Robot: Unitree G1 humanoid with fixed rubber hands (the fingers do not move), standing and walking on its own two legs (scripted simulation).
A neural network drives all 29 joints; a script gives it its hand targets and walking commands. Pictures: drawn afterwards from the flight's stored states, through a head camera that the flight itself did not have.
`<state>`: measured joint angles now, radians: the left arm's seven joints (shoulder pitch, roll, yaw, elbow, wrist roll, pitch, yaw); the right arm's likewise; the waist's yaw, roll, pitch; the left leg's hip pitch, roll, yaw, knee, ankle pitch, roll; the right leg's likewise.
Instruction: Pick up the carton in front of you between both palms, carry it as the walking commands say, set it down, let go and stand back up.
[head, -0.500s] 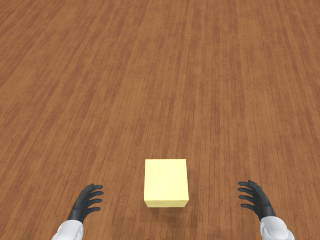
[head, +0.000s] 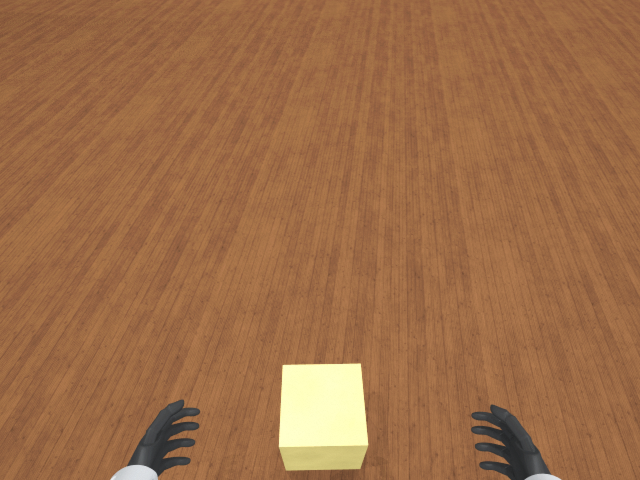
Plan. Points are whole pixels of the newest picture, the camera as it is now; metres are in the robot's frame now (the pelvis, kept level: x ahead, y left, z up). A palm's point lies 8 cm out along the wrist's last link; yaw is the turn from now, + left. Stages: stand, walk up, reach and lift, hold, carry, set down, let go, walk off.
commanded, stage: let go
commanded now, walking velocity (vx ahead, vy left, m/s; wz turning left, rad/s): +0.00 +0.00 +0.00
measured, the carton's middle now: (322, 418) +0.40 +0.02 -0.65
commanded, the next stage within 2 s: stand in 0.06 s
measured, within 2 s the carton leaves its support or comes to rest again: neither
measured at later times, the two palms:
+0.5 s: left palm out of the picture +0.14 +0.29 -0.10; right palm out of the picture +0.15 -0.28 -0.08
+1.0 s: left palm out of the picture +0.11 +0.31 -0.10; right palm out of the picture +0.12 -0.29 -0.09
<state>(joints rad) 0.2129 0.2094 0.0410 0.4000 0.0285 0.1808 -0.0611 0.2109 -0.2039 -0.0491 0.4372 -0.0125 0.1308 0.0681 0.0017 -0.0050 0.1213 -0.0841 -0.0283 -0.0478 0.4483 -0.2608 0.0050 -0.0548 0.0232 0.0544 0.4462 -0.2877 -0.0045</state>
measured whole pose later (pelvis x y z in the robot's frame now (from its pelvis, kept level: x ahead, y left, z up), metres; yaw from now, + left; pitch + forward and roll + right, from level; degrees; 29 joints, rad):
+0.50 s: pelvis +0.02 +0.01 +0.00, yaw +0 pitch -1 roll +0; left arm 0.19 0.34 0.04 0.75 0.04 0.01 0.02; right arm 0.18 -0.34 -0.04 0.75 -0.04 0.00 -0.02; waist 0.00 -0.02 0.01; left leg -0.19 -0.03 -0.05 0.50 -0.30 0.02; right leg -0.15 0.02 0.05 0.47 -0.31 0.01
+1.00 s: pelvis +0.01 +0.01 +0.00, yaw +0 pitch -2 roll +0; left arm 0.16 0.36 0.02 0.90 0.03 0.00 0.02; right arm 0.15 -0.36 -0.01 0.90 -0.03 -0.01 -0.02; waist 0.00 -0.02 0.02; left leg -0.13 -0.04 -0.04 0.42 -0.24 0.02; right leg -0.09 0.01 0.06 0.39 -0.26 0.01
